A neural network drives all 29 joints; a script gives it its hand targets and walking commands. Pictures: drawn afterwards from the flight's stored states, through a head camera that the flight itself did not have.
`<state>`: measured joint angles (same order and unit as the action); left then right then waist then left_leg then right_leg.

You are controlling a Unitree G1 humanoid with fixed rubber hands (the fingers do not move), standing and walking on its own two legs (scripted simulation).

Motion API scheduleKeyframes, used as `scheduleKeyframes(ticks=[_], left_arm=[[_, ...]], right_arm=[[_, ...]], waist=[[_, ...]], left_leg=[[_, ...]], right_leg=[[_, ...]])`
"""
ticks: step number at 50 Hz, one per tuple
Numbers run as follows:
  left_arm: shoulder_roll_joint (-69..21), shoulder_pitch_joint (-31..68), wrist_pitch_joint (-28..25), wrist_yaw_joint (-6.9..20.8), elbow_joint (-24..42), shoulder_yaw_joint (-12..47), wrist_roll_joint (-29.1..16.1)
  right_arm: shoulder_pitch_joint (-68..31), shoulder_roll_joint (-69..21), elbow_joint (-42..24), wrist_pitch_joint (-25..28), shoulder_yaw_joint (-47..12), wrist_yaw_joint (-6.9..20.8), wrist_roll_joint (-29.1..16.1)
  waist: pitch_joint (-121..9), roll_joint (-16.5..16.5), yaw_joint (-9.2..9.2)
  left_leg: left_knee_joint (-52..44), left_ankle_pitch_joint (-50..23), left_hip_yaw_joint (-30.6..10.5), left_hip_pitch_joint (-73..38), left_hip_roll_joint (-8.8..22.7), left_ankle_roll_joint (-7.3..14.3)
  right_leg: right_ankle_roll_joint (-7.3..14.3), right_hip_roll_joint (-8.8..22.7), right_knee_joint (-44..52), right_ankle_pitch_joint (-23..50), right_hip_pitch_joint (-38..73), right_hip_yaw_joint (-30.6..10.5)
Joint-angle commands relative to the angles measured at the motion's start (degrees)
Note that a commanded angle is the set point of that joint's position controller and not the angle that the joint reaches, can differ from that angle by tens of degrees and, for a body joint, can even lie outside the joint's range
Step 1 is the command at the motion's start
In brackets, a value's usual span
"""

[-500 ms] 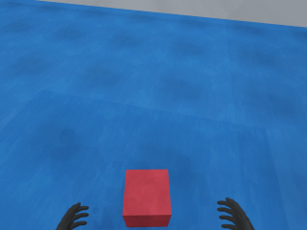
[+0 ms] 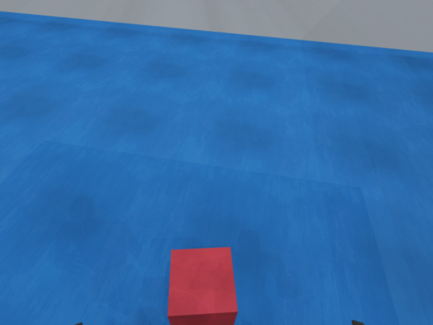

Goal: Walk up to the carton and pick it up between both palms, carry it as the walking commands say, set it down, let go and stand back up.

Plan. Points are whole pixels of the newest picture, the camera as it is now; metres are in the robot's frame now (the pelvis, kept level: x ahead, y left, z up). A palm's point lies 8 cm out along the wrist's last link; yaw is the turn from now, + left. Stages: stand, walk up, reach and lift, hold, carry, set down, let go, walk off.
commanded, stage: stand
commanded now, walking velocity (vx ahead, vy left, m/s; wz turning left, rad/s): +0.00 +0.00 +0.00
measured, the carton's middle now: (202, 290) +0.43 +0.04 -0.64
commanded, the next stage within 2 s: none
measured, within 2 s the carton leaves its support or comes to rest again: neither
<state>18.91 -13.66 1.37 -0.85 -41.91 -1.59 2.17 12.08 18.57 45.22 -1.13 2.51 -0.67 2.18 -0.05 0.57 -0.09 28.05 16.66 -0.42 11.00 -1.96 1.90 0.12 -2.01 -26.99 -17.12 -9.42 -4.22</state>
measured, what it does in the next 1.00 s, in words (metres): stands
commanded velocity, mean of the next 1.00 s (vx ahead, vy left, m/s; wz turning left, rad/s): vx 0.00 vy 0.00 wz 0.00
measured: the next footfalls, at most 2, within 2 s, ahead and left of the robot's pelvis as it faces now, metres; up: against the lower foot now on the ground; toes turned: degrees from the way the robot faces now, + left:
none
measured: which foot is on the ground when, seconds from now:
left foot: down 0.00-1.00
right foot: down 0.00-1.00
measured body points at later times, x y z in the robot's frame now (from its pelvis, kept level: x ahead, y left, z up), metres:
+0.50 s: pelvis -0.01 +0.01 +0.01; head -0.02 +0.01 +0.46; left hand +0.10 +0.30 -0.11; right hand +0.08 -0.29 -0.11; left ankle -0.02 +0.10 -0.74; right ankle -0.03 -0.12 -0.74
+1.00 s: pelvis -0.02 +0.00 +0.01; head -0.03 +0.00 +0.46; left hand +0.07 +0.30 -0.11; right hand +0.05 -0.30 -0.12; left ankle -0.02 +0.10 -0.74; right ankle -0.03 -0.12 -0.74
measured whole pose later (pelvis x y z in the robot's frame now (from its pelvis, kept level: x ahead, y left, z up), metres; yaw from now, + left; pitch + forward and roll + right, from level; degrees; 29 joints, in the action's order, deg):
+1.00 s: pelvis -0.02 +0.00 +0.01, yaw +0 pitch -2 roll +0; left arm 21.0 -9.6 -0.2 -0.8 -58.5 1.1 1.2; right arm 9.3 20.5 60.9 0.4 0.0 -0.6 0.9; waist 0.5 0.2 0.2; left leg 19.6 11.0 0.0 6.5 -2.1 2.0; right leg -0.3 -1.3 -19.6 -11.9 -5.6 -4.8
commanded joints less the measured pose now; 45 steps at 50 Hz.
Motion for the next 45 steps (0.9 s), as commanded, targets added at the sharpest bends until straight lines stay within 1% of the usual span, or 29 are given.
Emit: scheduleKeyframes(ticks=[1, 9, 11, 14, 16, 18, 21, 22, 25, 29, 30, 32, 38, 42, 45], left_arm=[[8.62, 2.91, -1.94, -0.65, 3.17, -1.85, 0.03], [10.20, 3.27, -2.20, -0.78, -1.34, -1.27, -0.10], [10.21, 3.67, -2.26, -0.82, -2.24, -1.07, -0.14], [10.57, 4.00, -2.38, -0.78, -3.62, -0.90, -0.26], [10.64, 4.20, -2.41, -0.76, -4.49, -0.76, -0.28], [10.71, 4.51, -2.49, -0.76, -5.30, -0.67, -0.34], [11.11, 4.96, -2.48, -0.75, -6.39, -0.60, -0.49], [11.06, 5.03, -2.45, -0.71, -6.82, -0.53, -0.52], [11.40, 5.31, -2.54, -0.67, -7.89, -0.39, -0.50], [11.76, 5.41, -2.56, -0.65, -9.17, -0.20, -0.60], [11.89, 5.58, -2.54, -0.63, -9.51, -0.19, -0.62], [12.07, 5.61, -2.62, -0.60, -9.98, -0.13, -0.64], [12.43, 6.10, -2.65, -0.57, -11.47, 0.10, -0.78], [12.76, 6.15, -2.70, -0.53, -12.27, 0.23, -0.85], [12.79, 6.42, -2.64, -0.52, -12.85, 0.37, -0.89]], right_arm=[[-3.58, 8.90, -2.67, 1.87, 1.93, -0.59, 0.02], [-3.47, 10.46, 1.55, 2.23, 1.32, -0.83, -0.20], [-3.68, 10.68, 2.46, 2.28, 1.15, -0.81, -0.31], [-3.94, 10.79, 3.65, 2.38, 0.85, -0.84, -0.39], [-3.82, 11.05, 4.48, 2.48, 0.76, -0.86, -0.48], [-4.30, 11.05, 5.22, 2.55, 0.61, -0.85, -0.46], [-4.27, 11.21, 6.27, 2.60, 0.44, -0.83, -0.57], [-4.33, 11.34, 6.69, 2.63, 0.40, -0.83, -0.64], [-4.56, 11.49, 7.70, 2.64, 0.25, -0.75, -0.67], [-4.45, 11.77, 8.90, 2.62, 0.10, -0.65, -0.72], [-4.44, 11.93, 9.21, 2.60, 0.14, -0.64, -0.78], [-4.50, 11.82, 9.70, 2.63, 0.00, -0.60, -0.85], [-4.59, 12.20, 11.00, 2.58, -0.05, -0.55, -0.96], [-4.70, 12.34, 11.84, 2.52, -0.18, -0.55, -1.19], [-4.80, 12.52, 12.30, 2.51, -0.22, -0.48, -1.21]], waist=[[-4.51, -1.10, 0.03], [-2.93, -1.31, 0.27], [-2.69, -0.78, 0.35], [-2.30, -0.65, 0.31], [-1.89, -0.89, 0.31], [-1.71, -1.09, 0.29], [-1.76, -0.33, 0.39], [-1.62, -0.63, 0.43], [-0.99, -0.57, 0.43], [-0.72, -0.21, 0.36], [-0.27, -0.74, 0.41], [-0.76, -0.43, 0.33], [-0.43, -0.93, 0.43], [0.10, -0.18, 0.35], [0.33, -0.71, 0.36]], left_leg=[[-3.87, -17.47, -5.68, -3.08, 6.66, -1.44], [-5.90, -18.28, -5.97, -3.69, 7.15, -1.25], [-6.84, -16.87, -6.33, -3.71, 7.39, -1.13], [-7.57, -16.55, -6.39, -3.75, 7.52, -1.09], [-8.40, -15.53, -6.65, -3.80, 7.72, -1.05], [-8.42, -15.66, -6.44, -4.03, 7.63, -1.04], [-9.19, -15.11, -6.64, -4.31, 7.75, -0.98], [-9.67, -14.34, -6.92, -4.44, 7.89, -0.95], [-9.86, -13.73, -6.80, -4.30, 7.78, -0.89], [-10.51, -12.02, -7.13, -4.22, 7.90, -0.78], [-10.85, -11.21, -7.20, -4.09, 7.90, -0.78], [-10.63, -11.90, -7.29, -4.31, 8.04, -0.72], [-11.01, -11.37, -7.34, -4.67, 8.04, -0.65], [-11.30, -11.21, -7.47, -4.62, 8.17, -0.62], [-11.54, -10.67, -7.54, -4.83, 8.18, -0.56]], right_leg=[[0.37, 5.55, 2.81, 16.50, 0.69, -3.74], [0.19, 6.12, 4.51, 17.64, 1.55, -4.54], [0.17, 6.15, 5.05, 16.47, 1.76, -4.64], [0.18, 6.38, 5.77, 16.21, 2.04, -4.88], [0.24, 6.41, 6.15, 14.70, 1.82, -4.88], [0.25, 6.72, 6.80, 15.57, 2.11, -5.26], [0.31, 6.75, 7.30, 14.62, 2.34, -5.22], [0.31, 6.65, 7.47, 13.48, 1.99, -5.13], [0.36, 6.97, 8.14, 13.45, 2.06, -5.54], [0.52, 7.05, 8.79, 11.50, 1.91, -5.57], [0.56, 6.99, 8.92, 10.69, 1.57, -5.63], [0.66, 7.20, 9.12, 11.50, 2.03, -5.71], [0.75, 7.30, 9.64, 10.80, 1.84, -5.94], [0.79, 7.33, 9.92, 10.67, 1.61, -5.86], [0.91, 7.36, 10.10, 9.85, 1.31, -6.03]])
